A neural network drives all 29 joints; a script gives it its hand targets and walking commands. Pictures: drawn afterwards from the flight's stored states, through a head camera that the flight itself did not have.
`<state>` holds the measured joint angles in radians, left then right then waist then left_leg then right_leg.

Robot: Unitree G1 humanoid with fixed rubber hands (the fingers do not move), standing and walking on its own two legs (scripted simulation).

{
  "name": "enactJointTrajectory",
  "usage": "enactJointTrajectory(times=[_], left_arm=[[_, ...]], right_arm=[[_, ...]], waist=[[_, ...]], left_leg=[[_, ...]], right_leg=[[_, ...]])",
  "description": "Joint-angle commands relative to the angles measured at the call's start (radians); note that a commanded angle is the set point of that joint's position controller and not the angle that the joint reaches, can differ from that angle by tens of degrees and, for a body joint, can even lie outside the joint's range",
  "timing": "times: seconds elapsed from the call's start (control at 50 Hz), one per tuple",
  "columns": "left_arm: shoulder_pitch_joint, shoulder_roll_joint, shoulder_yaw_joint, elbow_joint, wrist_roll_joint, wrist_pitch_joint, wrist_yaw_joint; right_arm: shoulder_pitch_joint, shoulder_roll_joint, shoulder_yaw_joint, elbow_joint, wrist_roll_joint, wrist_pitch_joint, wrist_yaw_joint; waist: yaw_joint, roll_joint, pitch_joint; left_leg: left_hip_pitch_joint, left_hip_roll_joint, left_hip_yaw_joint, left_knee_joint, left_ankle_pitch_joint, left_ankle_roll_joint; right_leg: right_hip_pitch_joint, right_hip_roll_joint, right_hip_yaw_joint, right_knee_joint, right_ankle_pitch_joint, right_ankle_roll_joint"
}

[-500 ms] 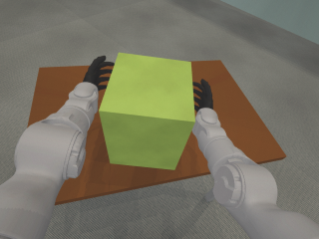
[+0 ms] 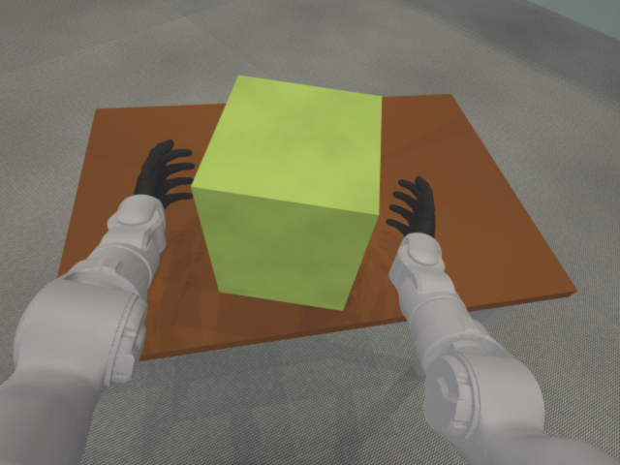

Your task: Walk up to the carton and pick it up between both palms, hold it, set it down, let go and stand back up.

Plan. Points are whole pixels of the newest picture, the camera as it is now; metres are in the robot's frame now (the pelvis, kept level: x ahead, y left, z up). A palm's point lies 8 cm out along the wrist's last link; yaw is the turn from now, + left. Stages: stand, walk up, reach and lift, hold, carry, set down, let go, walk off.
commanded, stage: set down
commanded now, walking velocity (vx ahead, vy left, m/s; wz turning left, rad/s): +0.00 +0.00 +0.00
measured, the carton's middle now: (294, 201) +0.48 -0.05 +0.03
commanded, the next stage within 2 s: none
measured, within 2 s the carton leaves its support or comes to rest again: neither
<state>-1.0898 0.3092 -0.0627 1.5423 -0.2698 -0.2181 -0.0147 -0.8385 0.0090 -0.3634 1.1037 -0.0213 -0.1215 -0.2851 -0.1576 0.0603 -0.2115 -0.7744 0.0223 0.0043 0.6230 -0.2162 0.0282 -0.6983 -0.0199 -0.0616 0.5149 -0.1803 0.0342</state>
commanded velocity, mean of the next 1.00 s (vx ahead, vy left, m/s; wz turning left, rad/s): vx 0.00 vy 0.00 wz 0.00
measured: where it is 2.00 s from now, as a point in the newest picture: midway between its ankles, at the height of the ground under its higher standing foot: outside the picture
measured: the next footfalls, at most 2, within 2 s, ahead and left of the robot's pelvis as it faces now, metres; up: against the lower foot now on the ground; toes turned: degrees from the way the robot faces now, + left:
none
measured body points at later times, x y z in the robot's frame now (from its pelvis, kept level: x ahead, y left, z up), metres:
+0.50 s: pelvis -0.01 +0.01 +0.00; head +0.05 +0.04 +0.44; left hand +0.45 +0.16 +0.04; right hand +0.37 -0.22 +0.05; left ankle +0.03 +0.10 -0.72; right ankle +0.02 -0.15 -0.72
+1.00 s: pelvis -0.01 +0.01 +0.00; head +0.04 +0.03 +0.45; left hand +0.42 +0.18 +0.03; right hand +0.32 -0.23 +0.04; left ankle +0.03 +0.10 -0.72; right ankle +0.02 -0.15 -0.72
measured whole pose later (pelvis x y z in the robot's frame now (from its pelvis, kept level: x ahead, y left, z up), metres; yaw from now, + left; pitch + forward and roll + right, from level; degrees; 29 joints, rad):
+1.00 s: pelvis -0.01 +0.01 +0.00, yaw -3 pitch +11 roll -3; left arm -0.64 0.40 -0.12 1.01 -0.37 -0.10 -0.10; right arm -0.44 -0.07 -0.10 0.67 0.21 -0.03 -0.32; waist -0.12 0.01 -0.10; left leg -0.60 0.03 0.04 0.66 -0.25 0.04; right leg -0.54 0.00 0.00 0.54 -0.19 0.04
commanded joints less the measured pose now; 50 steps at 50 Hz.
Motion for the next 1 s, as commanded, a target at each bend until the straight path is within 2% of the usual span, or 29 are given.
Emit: enactJointTrajectory(times=[0.0, 0.02, 0.08, 0.12, 0.18, 0.2, 0.26, 0.28, 0.3, 0.34, 0.36, 0.42, 0.46, 0.48, 0.54, 0.56, 0.58, 0.66, 0.68, 0.7, 0.72, 0.76, 0.8, 0.82, 0.84, 0.9, 0.92, 0.94, 0.98], left_arm=[[-0.611, 0.255, -0.066, -0.245, -0.092, -0.075, -0.021], [-0.644, 0.250, -0.090, -0.234, -0.109, -0.073, -0.027], [-0.535, 0.251, -0.103, -0.212, -0.118, -0.056, -0.047], [-0.574, 0.220, -0.142, -0.187, -0.121, -0.050, -0.056], [-0.494, 0.224, -0.120, -0.240, -0.094, -0.035, -0.063], [-0.469, 0.219, -0.121, -0.220, -0.086, -0.030, -0.066], [-0.425, 0.226, -0.092, -0.315, -0.046, -0.031, -0.061], [-0.446, 0.231, -0.084, -0.331, -0.044, -0.033, -0.061], [-0.445, 0.231, -0.092, -0.340, -0.044, -0.034, -0.057], [-0.437, 0.248, -0.078, -0.352, -0.040, -0.035, -0.050], [-0.476, 0.247, -0.086, -0.356, -0.050, -0.039, -0.046], [-0.463, 0.258, -0.095, -0.415, -0.075, -0.051, -0.030], [-0.403, 0.258, -0.085, -0.445, -0.085, -0.056, -0.028], [-0.371, 0.249, -0.066, -0.471, -0.079, -0.050, -0.028], [-0.326, 0.256, -0.051, -0.492, -0.081, -0.040, -0.037], [-0.332, 0.259, -0.053, -0.510, -0.086, -0.037, -0.040], [-0.282, 0.264, -0.034, -0.542, -0.077, -0.029, -0.043], [-0.251, 0.274, -0.035, -0.580, -0.105, -0.009, -0.055], [-0.210, 0.277, -0.027, -0.625, -0.103, -0.003, -0.056], [-0.158, 0.278, -0.008, -0.631, -0.095, 0.007, -0.062], [-0.186, 0.290, -0.011, -0.637, -0.105, 0.010, -0.066], [-0.140, 0.310, 0.000, -0.641, -0.102, 0.022, -0.076], [-0.129, 0.313, 0.005, -0.684, -0.093, 0.036, -0.082], [-0.137, 0.310, -0.002, -0.657, -0.099, 0.038, -0.085], [-0.135, 0.315, -0.008, -0.695, -0.108, 0.037, -0.080], [-0.022, 0.327, -0.002, -0.770, -0.109, 0.040, -0.082], [-0.026, 0.327, 0.003, -0.798, -0.100, 0.046, -0.084], [-0.027, 0.336, 0.014, -0.800, -0.101, 0.051, -0.085], [-0.005, 0.334, 0.025, -0.808, -0.081, 0.062, -0.087]], right_arm=[[-0.612, -0.169, 0.105, -0.334, 0.042, -0.033, 0.000], [-0.641, -0.172, 0.102, -0.326, 0.054, -0.022, 0.003], [-0.574, -0.183, 0.152, -0.342, 0.097, -0.026, 0.005], [-0.614, -0.190, 0.134, -0.294, 0.106, -0.015, 0.014], [-0.528, -0.208, 0.175, -0.277, 0.139, -0.026, 0.026], [-0.513, -0.209, 0.193, -0.265, 0.162, -0.030, 0.032], [-0.448, -0.229, 0.210, -0.268, 0.193, -0.056, 0.040], [-0.463, -0.224, 0.209, -0.258, 0.197, -0.056, 0.042], [-0.455, -0.233, 0.196, -0.252, 0.192, -0.058, 0.042], [-0.450, -0.245, 0.185, -0.271, 0.186, -0.051, 0.043], [-0.482, -0.238, 0.186, -0.253, 0.189, -0.038, 0.048], [-0.488, -0.249, 0.158, -0.314, 0.166, -0.032, 0.049], [-0.434, -0.231, 0.161, -0.343, 0.143, -0.037, 0.046], [-0.391, -0.220, 0.176, -0.365, 0.147, -0.041, 0.042], [-0.365, -0.207, 0.173, -0.414, 0.135, -0.042, 0.029], [-0.364, -0.211, 0.168, -0.431, 0.132, -0.040, 0.025], [-0.320, -0.208, 0.175, -0.458, 0.133, -0.049, 0.019], [-0.303, -0.212, 0.166, -0.530, 0.118, -0.043, 0.001], [-0.259, -0.206, 0.185, -0.573, 0.127, -0.043, 0.000], [-0.209, -0.199, 0.203, -0.584, 0.134, -0.049, -0.005], [-0.237, -0.205, 0.199, -0.608, 0.135, -0.043, -0.012], [-0.204, -0.189, 0.230, -0.644, 0.157, -0.034, -0.022], [-0.175, -0.195, 0.234, -0.652, 0.171, -0.020, -0.026], [-0.177, -0.185, 0.237, -0.619, 0.175, -0.006, -0.024], [-0.184, -0.196, 0.232, -0.656, 0.180, 0.004, -0.025], [-0.054, -0.172, 0.275, -0.726, 0.207, 0.012, -0.030], [-0.057, -0.184, 0.272, -0.734, 0.217, 0.016, -0.030], [-0.045, -0.170, 0.291, -0.741, 0.223, 0.027, -0.029], [-0.014, -0.171, 0.293, -0.722, 0.230, 0.045, -0.025]], waist=[[-0.083, 0.018, -0.907], [-0.103, 0.023, -0.883], [-0.083, 0.047, -0.845], [-0.106, 0.083, -0.774], [-0.066, 0.126, -0.712], [-0.049, 0.141, -0.685], [-0.018, 0.178, -0.684], [-0.011, 0.184, -0.675], [-0.023, 0.191, -0.652], [-0.011, 0.171, -0.639], [-0.014, 0.177, -0.622], [-0.024, 0.166, -0.671], [-0.024, 0.137, -0.700], [-0.007, 0.134, -0.728], [-0.021, 0.098, -0.757], [-0.028, 0.109, -0.759], [-0.015, 0.107, -0.770], [-0.031, 0.081, -0.744], [-0.011, 0.080, -0.758], [-0.007, 0.050, -0.743], [-0.013, 0.053, -0.730], [-0.001, 0.036, -0.699], [0.006, 0.043, -0.688], [0.007, 0.046, -0.658], [0.011, 0.041, -0.676], [0.036, 0.047, -0.636], [0.040, 0.068, -0.615], [0.058, 0.061, -0.591], [0.062, 0.067, -0.529]], left_leg=[[0.434, -0.056, 0.030, 0.010, 0.270, -0.055], [0.431, -0.052, 0.025, 0.009, 0.243, -0.056], [0.507, -0.048, 0.008, 0.016, 0.290, -0.059], [0.553, -0.035, -0.017, 0.010, 0.254, -0.069], [0.637, -0.026, -0.025, 0.004, 0.304, -0.085], [0.644, -0.024, -0.027, 0.002, 0.313, -0.092], [0.694, -0.017, -0.040, 0.000, 0.356, -0.117], [0.691, -0.015, -0.037, -0.004, 0.349, -0.121], [0.675, -0.015, -0.039, -0.008, 0.319, -0.125], [0.642, -0.026, -0.030, -0.021, 0.266, -0.117], [0.623, -0.024, -0.025, -0.027, 0.240, -0.114], [0.606, -0.031, -0.024, -0.013, 0.221, -0.109], [0.615, -0.030, -0.024, -0.002, 0.253, -0.103], [0.637, -0.031, -0.020, 0.001, 0.283, -0.102], [0.629, -0.023, -0.024, 0.018, 0.317, -0.099], [0.629, -0.024, -0.027, 0.016, 0.320, -0.102], [0.658, -0.022, -0.026, 0.021, 0.352, -0.106], [0.633, -0.020, -0.026, 0.029, 0.345, -0.097], [0.657, -0.019, -0.023, 0.032, 0.364, -0.095], [0.670, -0.018, -0.021, 0.038, 0.387, -0.093], [0.652, -0.017, -0.016, 0.039, 0.371, -0.090], [0.626, -0.023, -0.010, 0.029, 0.338, -0.077], [0.635, -0.016, -0.010, 0.013, 0.309, -0.074], [0.619, -0.017, -0.010, 0.002, 0.255, -0.071], [0.614, -0.018, -0.008, -0.004, 0.213, -0.068], [0.643, -0.023, -0.004, -0.016, 0.232, -0.062], [0.649, -0.020, -0.010, -0.019, 0.240, -0.069], [0.641, -0.020, -0.008, -0.025, 0.228, -0.066], [0.635, -0.016, -0.008, -0.038, 0.190, -0.069]], right_leg=[[0.378, 0.038, -0.020, 0.037, 0.447, 0.000], [0.339, 0.040, -0.023, 0.034, 0.402, -0.002], [0.311, 0.042, -0.023, 0.028, 0.406, -0.013], [0.213, 0.055, -0.035, 0.008, 0.287, -0.026], [0.174, 0.064, -0.035, -0.004, 0.240, -0.035], [0.168, 0.067, -0.034, -0.007, 0.232, -0.039], [0.168, 0.073, -0.037, -0.012, 0.234, -0.049], [0.169, 0.073, -0.034, -0.022, 0.212, -0.051], [0.163, 0.077, -0.038, -0.022, 0.193, -0.057], [0.171, 0.077, -0.039, -0.021, 0.175, -0.058], [0.162, 0.075, -0.035, -0.020, 0.148, -0.061], [0.144, 0.074, -0.040, -0.005, 0.148, -0.061], [0.161, 0.074, -0.038, 0.003, 0.190, -0.055], [0.190, 0.073, -0.030, 0.000, 0.213, -0.051], [0.199, 0.081, -0.029, 0.008, 0.249, -0.045], [0.204, 0.081, -0.025, 0.005, 0.248, -0.045], [0.215, 0.081, -0.023, 0.004, 0.266, -0.042], [0.192, 0.086, -0.021, 0.005, 0.261, -0.041], [0.209, 0.088, -0.015, 0.003, 0.274, -0.038], [0.233, 0.089, -0.011, 0.001, 0.300, -0.033], [0.235, 0.088, -0.005, -0.001, 0.290, -0.034], [0.265, 0.083, 0.006, -0.006, 0.297, -0.032], [0.294, 0.080, 0.014, -0.009, 0.278, -0.038], [0.285, 0.077, 0.016, -0.014, 0.229, -0.043], [0.287, 0.073, 0.019, -0.016, 0.199, -0.045], [0.343, 0.068, 0.028, -0.024, 0.230, -0.049], [0.337, 0.066, 0.032, -0.022, 0.229, -0.053], [0.344, 0.067, 0.034, -0.027, 0.211, -0.056], [0.341, 0.065, 0.038, -0.031, 0.178, -0.062]])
